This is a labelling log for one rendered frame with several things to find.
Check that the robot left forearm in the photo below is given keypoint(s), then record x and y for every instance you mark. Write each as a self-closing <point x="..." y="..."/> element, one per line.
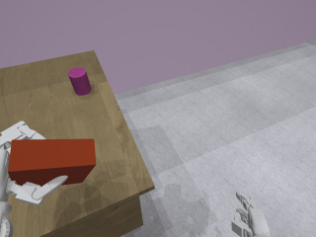
<point x="6" y="225"/>

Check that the left robot hand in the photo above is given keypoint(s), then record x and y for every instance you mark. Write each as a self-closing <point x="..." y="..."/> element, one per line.
<point x="29" y="192"/>

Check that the sponge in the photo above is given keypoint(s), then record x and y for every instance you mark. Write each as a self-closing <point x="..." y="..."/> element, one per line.
<point x="39" y="161"/>

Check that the right robot hand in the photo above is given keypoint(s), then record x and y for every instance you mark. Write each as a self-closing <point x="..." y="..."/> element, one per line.
<point x="252" y="223"/>

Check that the table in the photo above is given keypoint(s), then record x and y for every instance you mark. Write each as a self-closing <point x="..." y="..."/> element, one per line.
<point x="106" y="203"/>

